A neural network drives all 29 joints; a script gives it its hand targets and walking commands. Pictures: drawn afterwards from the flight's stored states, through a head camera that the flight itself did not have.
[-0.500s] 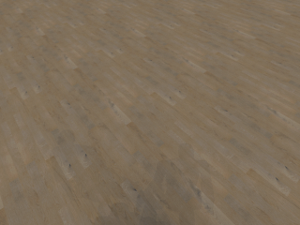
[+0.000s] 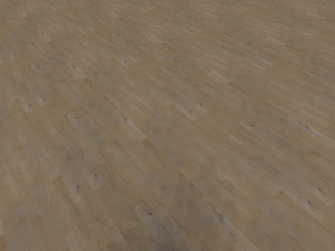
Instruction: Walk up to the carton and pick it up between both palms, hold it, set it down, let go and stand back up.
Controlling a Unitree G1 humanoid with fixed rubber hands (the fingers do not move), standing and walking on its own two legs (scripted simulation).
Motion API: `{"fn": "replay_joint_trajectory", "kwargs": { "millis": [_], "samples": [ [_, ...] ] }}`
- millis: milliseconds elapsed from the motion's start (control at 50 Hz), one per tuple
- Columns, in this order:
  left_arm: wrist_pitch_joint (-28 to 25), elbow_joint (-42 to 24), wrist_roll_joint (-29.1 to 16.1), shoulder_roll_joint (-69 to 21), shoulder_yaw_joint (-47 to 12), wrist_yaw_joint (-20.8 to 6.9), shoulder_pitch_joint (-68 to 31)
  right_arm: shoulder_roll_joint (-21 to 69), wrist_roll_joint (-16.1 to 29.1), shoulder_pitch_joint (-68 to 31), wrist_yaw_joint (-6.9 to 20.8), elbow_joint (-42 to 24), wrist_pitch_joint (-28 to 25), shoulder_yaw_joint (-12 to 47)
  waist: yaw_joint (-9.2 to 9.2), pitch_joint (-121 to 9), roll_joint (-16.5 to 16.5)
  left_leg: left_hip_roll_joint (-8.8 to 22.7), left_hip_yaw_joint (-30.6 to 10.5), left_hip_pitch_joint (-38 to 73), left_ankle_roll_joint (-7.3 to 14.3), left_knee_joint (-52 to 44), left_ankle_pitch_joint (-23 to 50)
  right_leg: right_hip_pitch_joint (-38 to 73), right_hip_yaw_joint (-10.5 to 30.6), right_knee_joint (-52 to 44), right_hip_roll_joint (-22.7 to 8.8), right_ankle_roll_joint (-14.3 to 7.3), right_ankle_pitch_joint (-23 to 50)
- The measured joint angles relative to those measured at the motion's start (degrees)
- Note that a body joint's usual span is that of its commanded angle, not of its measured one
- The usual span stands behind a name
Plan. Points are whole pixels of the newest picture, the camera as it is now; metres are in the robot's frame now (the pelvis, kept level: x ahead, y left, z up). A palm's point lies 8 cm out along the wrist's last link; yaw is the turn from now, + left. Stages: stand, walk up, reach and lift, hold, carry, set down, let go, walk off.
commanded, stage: stand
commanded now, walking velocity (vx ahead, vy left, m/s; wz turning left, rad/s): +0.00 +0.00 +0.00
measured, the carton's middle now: out of the picture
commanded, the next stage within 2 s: walk up in 0.92 s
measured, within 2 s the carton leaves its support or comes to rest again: neither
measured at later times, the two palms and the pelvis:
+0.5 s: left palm out of the picture -0.03 +0.18 -0.15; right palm out of the picture -0.03 -0.20 -0.15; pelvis +0.00 -0.01 +0.00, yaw +0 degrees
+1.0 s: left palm out of the picture -0.03 +0.17 -0.15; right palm out of the picture -0.03 -0.21 -0.15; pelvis +0.00 -0.02 +0.00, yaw +0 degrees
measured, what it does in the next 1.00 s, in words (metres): stands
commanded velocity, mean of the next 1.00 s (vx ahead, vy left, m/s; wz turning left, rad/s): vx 0.00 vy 0.00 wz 0.00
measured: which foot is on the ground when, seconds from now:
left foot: down 0.00-1.00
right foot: down 0.00-1.00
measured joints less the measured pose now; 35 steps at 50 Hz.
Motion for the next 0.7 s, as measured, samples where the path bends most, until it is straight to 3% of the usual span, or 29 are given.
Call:
{"fn": "replay_joint_trajectory", "kwargs": {
  "millis": [700],
  "samples": [
    [-0.4,-0.7,0.1,-0.3,-0.5,-0.2,1.0,0.4,0.2,1.2,0.0,0.3,0.0,0.4,-0.12,0.1,0.4,1.4,-0.4,0.7,-1.3,-1.7,1.1,0.8,-0.5,-2.0,1.4,-1.3,1.2]
  ]
}}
